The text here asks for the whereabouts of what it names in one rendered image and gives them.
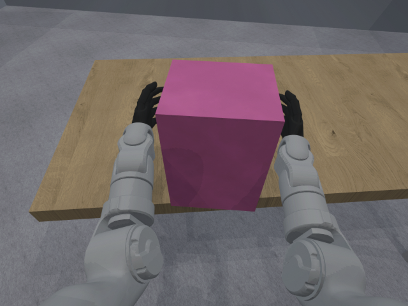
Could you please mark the robot left forearm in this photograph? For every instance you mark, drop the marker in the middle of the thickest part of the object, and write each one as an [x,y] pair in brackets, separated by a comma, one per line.
[130,198]

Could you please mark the left robot upper arm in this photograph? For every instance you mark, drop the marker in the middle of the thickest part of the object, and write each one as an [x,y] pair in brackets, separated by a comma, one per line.
[119,264]

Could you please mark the robot right hand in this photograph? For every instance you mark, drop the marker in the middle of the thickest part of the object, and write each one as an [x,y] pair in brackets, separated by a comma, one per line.
[293,115]

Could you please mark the table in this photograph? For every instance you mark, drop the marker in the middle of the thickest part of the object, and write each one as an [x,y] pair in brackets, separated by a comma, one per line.
[354,111]

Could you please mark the robot right forearm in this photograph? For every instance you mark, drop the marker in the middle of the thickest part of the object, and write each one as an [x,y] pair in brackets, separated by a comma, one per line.
[305,209]

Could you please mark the right robot upper arm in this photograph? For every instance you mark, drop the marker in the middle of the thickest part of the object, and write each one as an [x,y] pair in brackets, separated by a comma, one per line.
[323,274]

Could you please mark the carton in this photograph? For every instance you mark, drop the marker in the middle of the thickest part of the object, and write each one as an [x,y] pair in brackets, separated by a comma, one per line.
[219,124]

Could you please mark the robot left hand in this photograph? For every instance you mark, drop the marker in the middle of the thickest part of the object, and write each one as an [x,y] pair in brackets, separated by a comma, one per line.
[144,110]

